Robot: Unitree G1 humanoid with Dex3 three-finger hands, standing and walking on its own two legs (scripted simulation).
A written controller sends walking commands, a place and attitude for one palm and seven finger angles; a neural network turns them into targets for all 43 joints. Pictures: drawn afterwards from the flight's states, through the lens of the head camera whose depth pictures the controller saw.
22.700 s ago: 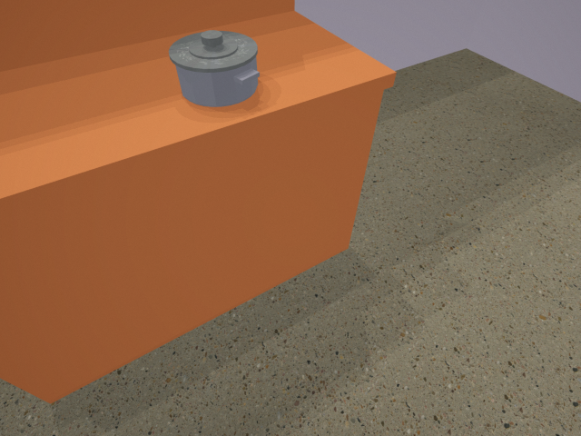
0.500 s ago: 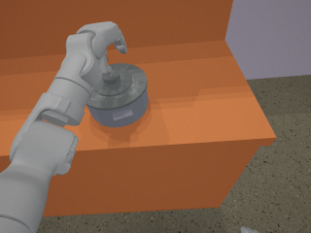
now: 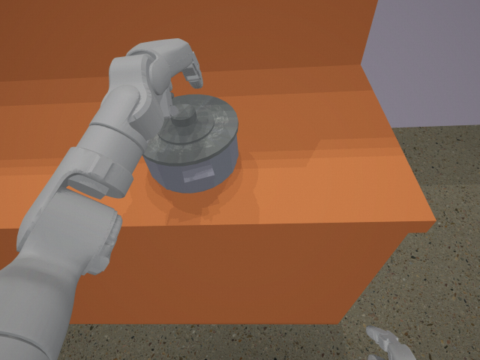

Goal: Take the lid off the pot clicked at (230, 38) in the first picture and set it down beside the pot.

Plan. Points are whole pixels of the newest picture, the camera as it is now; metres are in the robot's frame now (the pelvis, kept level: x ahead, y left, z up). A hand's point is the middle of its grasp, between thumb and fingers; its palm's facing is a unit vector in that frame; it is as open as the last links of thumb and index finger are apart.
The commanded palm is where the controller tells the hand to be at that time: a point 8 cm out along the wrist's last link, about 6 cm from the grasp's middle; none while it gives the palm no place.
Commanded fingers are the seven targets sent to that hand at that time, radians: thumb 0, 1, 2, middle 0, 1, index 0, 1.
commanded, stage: move the open hand above the knob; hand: left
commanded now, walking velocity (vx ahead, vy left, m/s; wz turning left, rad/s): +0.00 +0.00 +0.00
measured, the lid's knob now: (183, 115) +0.50 +0.11 +0.15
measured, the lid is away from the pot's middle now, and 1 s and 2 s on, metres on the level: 0.00 0.00 0.00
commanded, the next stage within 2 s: lower the open fingers around the knob in 0.70 s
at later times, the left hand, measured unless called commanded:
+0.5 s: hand (181, 88) +0.47 +0.10 +0.22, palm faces -0.23 -0.06 -0.97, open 10.1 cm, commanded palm +0.45 +0.11 +0.28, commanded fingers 0.00 -0.38 1.62 -0.85 -0.08 -0.85 -0.08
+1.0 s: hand (170, 102) +0.45 +0.12 +0.21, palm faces -0.28 -0.09 -0.96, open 10.1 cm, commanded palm +0.44 +0.12 +0.27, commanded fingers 0.00 -0.38 1.62 -0.85 -0.08 -0.85 -0.08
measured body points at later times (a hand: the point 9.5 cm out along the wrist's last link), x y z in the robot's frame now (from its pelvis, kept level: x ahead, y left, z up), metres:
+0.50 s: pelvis +0.01 +0.00 +0.00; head +0.03 -0.04 +0.45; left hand +0.48 +0.10 +0.27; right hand +0.11 -0.25 -0.14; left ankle +0.01 +0.09 -0.74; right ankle -0.03 -0.12 -0.74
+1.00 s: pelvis -0.01 +0.00 +0.00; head +0.02 -0.03 +0.45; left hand +0.46 +0.12 +0.26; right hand +0.15 -0.25 -0.12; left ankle +0.01 +0.09 -0.74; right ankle -0.03 -0.12 -0.74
